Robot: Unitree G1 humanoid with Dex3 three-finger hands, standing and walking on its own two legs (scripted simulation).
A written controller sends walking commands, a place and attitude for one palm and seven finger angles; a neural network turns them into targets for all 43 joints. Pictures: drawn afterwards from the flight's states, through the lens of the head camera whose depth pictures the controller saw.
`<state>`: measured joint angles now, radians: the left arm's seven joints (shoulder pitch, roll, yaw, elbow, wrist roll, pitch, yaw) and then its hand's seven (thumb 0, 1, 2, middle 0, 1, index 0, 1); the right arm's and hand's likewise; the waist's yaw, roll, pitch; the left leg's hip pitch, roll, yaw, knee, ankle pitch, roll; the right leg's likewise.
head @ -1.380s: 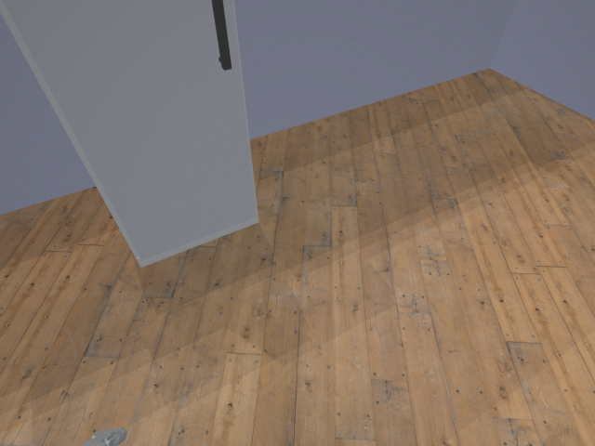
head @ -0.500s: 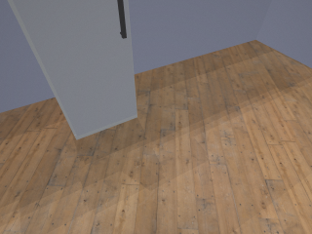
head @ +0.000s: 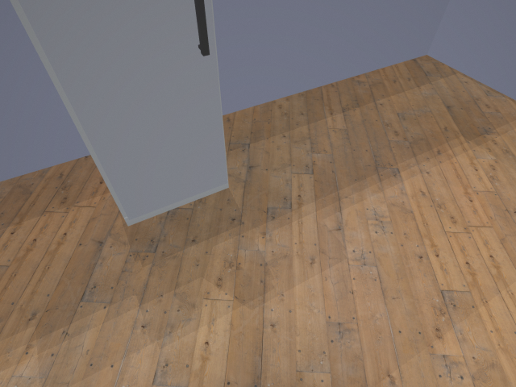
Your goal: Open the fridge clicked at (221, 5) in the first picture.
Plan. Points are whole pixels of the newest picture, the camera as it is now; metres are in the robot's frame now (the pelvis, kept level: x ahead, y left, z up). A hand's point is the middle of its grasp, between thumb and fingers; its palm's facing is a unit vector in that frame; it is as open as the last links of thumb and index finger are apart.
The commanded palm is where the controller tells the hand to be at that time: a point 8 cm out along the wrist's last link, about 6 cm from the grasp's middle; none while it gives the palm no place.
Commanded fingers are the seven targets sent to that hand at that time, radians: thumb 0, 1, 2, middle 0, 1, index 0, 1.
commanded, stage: look at it before walking up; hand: right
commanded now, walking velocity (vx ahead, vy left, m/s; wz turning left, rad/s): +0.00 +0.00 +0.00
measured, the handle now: (198, 11) +1.08 +0.25 +0.13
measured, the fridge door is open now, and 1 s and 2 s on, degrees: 0 0 0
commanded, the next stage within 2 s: walk to a spot facing it in 0.06 s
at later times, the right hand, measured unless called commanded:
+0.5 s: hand out of the picture +0.03 -0.22 -0.20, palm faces +0.05 +0.98 -0.18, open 7.3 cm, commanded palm none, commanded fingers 0.00 -0.90 -0.90 0.20 0.30 0.20 0.30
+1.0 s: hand (347, 294) +0.35 -0.17 -0.18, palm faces +0.08 +0.98 -0.19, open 7.3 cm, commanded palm none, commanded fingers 0.00 -0.90 -0.90 0.20 0.30 0.20 0.30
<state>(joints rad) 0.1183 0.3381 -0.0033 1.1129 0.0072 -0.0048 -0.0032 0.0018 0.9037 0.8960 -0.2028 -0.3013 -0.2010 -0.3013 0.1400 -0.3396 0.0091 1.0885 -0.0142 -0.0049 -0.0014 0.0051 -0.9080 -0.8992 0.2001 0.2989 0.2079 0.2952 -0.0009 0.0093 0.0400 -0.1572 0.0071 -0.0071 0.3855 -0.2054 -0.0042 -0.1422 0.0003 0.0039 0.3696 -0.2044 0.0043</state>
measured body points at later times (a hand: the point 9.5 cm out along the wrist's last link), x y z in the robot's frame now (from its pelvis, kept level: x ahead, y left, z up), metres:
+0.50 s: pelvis +0.06 -0.03 -0.01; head +0.06 -0.05 +0.44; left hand +0.07 +0.22 -0.16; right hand +0.03 -0.27 -0.18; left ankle +0.00 +0.11 -0.72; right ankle +0.01 -0.12 -0.75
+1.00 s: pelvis +0.27 +0.01 -0.02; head +0.29 +0.01 +0.43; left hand +0.21 +0.23 -0.18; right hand +0.35 -0.23 -0.17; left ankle +0.34 +0.09 -0.75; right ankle +0.16 -0.11 -0.65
